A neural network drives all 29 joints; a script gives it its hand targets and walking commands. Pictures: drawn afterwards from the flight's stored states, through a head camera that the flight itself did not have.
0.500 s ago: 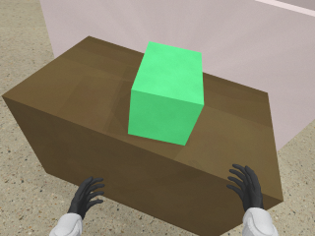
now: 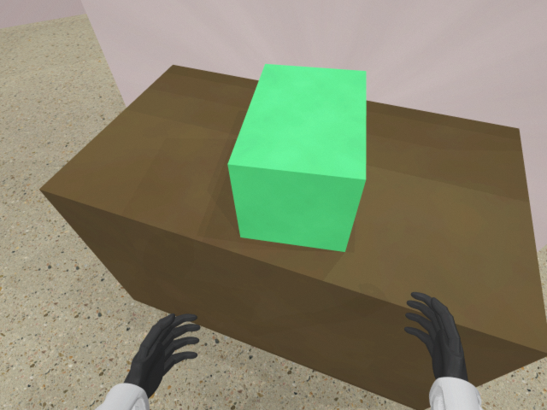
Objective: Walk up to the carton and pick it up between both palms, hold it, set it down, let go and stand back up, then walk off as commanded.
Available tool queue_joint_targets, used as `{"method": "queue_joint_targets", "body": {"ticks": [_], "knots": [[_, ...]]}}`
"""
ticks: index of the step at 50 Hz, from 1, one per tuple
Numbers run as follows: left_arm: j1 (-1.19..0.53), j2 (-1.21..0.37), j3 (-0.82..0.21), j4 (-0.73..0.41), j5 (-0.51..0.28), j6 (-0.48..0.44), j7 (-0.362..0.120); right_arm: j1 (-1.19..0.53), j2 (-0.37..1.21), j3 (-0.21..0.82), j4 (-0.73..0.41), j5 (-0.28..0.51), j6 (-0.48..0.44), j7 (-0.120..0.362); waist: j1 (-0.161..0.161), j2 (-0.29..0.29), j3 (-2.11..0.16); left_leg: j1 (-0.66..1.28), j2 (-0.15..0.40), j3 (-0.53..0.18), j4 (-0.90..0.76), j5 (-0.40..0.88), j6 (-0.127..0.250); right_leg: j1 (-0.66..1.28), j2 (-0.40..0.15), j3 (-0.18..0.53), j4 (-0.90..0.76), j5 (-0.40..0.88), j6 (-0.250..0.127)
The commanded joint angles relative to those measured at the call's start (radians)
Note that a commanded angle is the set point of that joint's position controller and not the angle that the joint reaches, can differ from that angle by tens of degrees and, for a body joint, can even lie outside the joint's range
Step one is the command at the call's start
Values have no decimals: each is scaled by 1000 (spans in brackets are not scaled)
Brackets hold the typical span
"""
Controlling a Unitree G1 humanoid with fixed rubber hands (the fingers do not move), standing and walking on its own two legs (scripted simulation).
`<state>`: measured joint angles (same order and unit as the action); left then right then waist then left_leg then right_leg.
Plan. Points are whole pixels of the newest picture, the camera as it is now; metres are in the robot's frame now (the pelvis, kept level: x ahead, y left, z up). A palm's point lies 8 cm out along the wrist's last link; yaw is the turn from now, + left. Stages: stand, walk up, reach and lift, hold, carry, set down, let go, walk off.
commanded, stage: set down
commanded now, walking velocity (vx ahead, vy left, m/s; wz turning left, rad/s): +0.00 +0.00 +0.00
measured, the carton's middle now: (303, 154) +0.60 -0.03 -0.01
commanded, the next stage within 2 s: let go in 0.82 s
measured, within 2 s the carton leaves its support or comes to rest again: neither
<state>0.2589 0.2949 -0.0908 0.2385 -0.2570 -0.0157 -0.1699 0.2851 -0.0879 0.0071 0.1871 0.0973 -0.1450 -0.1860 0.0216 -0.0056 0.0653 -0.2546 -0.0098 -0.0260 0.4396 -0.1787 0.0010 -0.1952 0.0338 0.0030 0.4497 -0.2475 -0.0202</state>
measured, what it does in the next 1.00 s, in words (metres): stands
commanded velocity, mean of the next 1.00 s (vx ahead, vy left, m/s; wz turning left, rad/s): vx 0.00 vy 0.00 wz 0.00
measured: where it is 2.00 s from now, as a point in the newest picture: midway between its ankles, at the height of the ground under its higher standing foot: outside the picture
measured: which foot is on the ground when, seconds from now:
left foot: down 0.00-1.00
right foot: down 0.00-1.00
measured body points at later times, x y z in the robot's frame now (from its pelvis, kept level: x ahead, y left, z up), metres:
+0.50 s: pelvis +0.00 +0.00 +0.00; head +0.02 -0.01 +0.45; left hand +0.18 +0.24 -0.04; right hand +0.18 -0.19 -0.07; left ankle +0.03 +0.12 -0.74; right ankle -0.01 -0.10 -0.74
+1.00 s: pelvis +0.00 +0.00 +0.00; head +0.02 +0.00 +0.45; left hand +0.17 +0.23 -0.07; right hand +0.15 -0.19 -0.09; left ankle +0.03 +0.12 -0.74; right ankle -0.01 -0.10 -0.74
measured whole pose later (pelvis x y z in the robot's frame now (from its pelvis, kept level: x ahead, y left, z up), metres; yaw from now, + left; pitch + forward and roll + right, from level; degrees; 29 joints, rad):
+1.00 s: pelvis +0.00 +0.00 +0.00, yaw +0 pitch -1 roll +0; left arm 0.24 0.27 -0.09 0.35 -0.15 0.14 0.04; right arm 0.28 -0.11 -0.01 0.54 0.04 -0.14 0.00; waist 0.02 0.01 0.07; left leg -0.24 -0.01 -0.03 0.44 -0.18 0.00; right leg -0.17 0.04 0.00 0.43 -0.24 -0.03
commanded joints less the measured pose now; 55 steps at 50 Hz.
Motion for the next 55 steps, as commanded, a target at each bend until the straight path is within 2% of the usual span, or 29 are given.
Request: {"method": "queue_joint_targets", "body": {"ticks": [1, 4, 6, 7, 11, 12, 13, 15, 16, 17, 18, 23, 25, 26, 30, 33, 34, 36, 37, 39, 41, 43, 44, 45, 46, 47, 50, 53, 55], "knots": [[-61, 204, 179, -239, 136, -72, 94, 13, -47, 23, -57, 34, -77, 45, 59, 94, -221, 333, 9, 10, -45, 167, -36, 34, -32, 23, -117, 184, -3], [-3, 145, 122, -251, 191, -29, 166, -18, -126, -41, 55, 43, -49, 103, 50, 281, -174, 333, 62, -26, -99, 191, -93, -5, 3, -11, -110, 71, -32], [-74, 185, 113, -221, 174, -7, 169, -36, -87, -35, 34, 40, -9, 104, 9, 246, -123, 253, 39, 0, -106, 41, -73, 27, -34, 17, -119, 42, -22], [-70, 137, 87, -195, 192, 13, 177, -62, -130, -65, 124, 29, 13, 118, 7, 290, -80, 251, 55, -6, -140, 12, -91, 16, -12, -15, -114, 13, -32], [-132, 134, 51, -132, 148, 48, 194, -139, -147, -112, 140, 15, 47, 143, -19, 243, -99, 199, 63, 2, -163, -123, -71, 9, -26, 2, -123, -51, -26], [-122, 137, 51, -135, 137, 57, 204, -135, -163, -141, 116, 3, 36, 142, -5, 250, -115, 183, 65, 5, -160, -64, -79, 45, -24, 0, -108, -11, -23], [-109, 138, 58, -122, 129, 64, 201, -128, -175, -134, 67, -4, 20, 143, 14, 209, -164, 208, 58, 18, -148, -32, -74, 50, -24, -11, -113, -9, -23], [-178, 147, 32, -129, 66, 57, 194, -184, -161, -145, 16, -39, 10, 135, -20, 81, -163, 196, 58, 29, -129, -77, -44, 12, -21, -8, -127, -28, -6], [-192, 172, 69, -75, 41, 43, 176, -176, -126, -119, -39, -48, 1, 127, -2, 5, -167, 153, 40, 62, -122, -79, -16, 34, -39, 11, -146, -28, 3], [-164, 171, 63, -20, 33, 48, 174, -185, -160, -135, -3, -68, 5, 126, -15, -14, -151, 143, 38, 69, -117, -58, -21, 21, -36, 11, -148, -14, 2], [-161, 199, 72, -54, 7, 35, 164, -178, -152, -135, -60, -79, -14, 115, -14, -95, -175, 123, 28, 70, -98, -35, -7, 53, -41, 17, -136, 78, 18], [-145, 202, 119, 47, 19, 18, 115, -136, -134, -87, -19, -94, -21, 97, -21, -165, -185, 119, 10, 77, -96, -45, -4, 101, -55, 38, -130, 186, 47], [-133, 179, 133, 112, 37, 28, 96, -118, -141, -57, 43, -94, -20, 90, -17, -139, -162, 140, 9, 71, -90, -27, -11, 118, -59, 33, -127, 232, 47], [-134, 192, 143, 91, 36, 25, 96, -142, -120, -49, 32, -80, -30, 85, 8, -142, -184, 154, 7, 76, -93, -20, -5, 95, -59, 35, -132, 212, 50], [-119, 182, 155, 69, 112, 37, 126, -143, -136, -45, 95, -46, -36, 115, 35, -20, -141, 190, 6, 67, -101, 44, -25, 53, -44, 19, -127, 196, 21], [-124, 176, 148, -2, 123, 27, 142, -118, -129, -73, 115, -52, -48, 119, 21, 30, -172, 219, 5, 63, -87, 74, -40, 48, -34, 1, -126, 174, 10], [-107, 131, 119, -14, 160, 41, 156, -112, -151, -83, 178, -40, -42, 129, 19, 126, -174, 255, 16, 45, -79, 139, -64, 35, -21, -16, -117, 181, -6], [-76, 106, 124, -54, 214, 54, 185, -103, -172, -92, 244, -24, -50, 164, 42, 214, -166, 290, 23, 36, -73, 184, -86, 7, -14, -32, -111, 143, -32], [-93, 95, 110, -50, 236, 74, 204, -115, -182, -104, 338, -21, -36, 178, 27, 278, -155, 300, 46, 28, -95, 162, -97, 7, 3, -48, -112, 81, -39], [-84, 72, 95, -29, 268, 95, 224, -109, -197, -118, 324, -23, -36, 199, 34, 313, -137, 268, 60, 17, -116, 122, -106, 18, 5, -55, -96, 59, -47], [-132, 97, 96, -38, 249, 107, 230, -159, -191, -131, 294, -27, -44, 196, 17, 266, -136, 217, 61, 8, -139, 12, -91, 65, -12, -42, -100, 50, -20], [-132, 85, 105, -38, 220, 103, 232, -164, -200, -147, 294, -44, -54, 202, 4, 221, -158, 208, 53, 36, -121, 59, -79, 61, -9, -43, -98, 103, -19], [-140, 95, 126, 21, 217, 106, 224, -160, -186, -131, 274, -56, -59, 198, 23, 167, -150, 204, 38, 54, -104, 76, -61, 69, -22, -30, -108, 87, -21], [-156, 118, 105, -18, 185, 100, 220, -179, -179, -141, 215, -71, -69, 179, -11, 135, -160, 205, 36, 56, -99, 41, -58, 65, -28, -31, -110, 114, 1], [-148, 100, 103, 52, 182, 102, 215, -191, -180, -133, 230, -90, -66, 188, -2, 78, -140, 199, 32, 67, -91, 35, -40, 44, -28, -17, -131, 80, -4], [-157, 103, 108, 41, 187, 107, 221, -212, -207, -166, 273, -100, -67, 191, 5, 81, -136, 203, 33, 72, -85, 56, -51, 28, -25, -29, -121, 102, -6], [-156, 113, 117, 107, 131, 87, 185, -196, -192, -130, 179, -137, -88, 170, -5, -98, -143, 174, 12, 100, -79, 33, -14, 55, -36, -16, -123, 192, 24], [-152, 118, 137, 148, 124, 80, 157, -193, -195, -127, 199, -145, -88, 161, -18, -179, -158, 168, 10, 93, -78, 34, 2, 70, -43, 9, -118, 326, 48], [-195, 120, 137, 158, 114, 69, 144, -206, -183, -130, 189, -166, -86, 148, -22, -210, -168, 156, 20, 82, -86, 0, 10, 80, -40, -5, -127, 241, 52]]}}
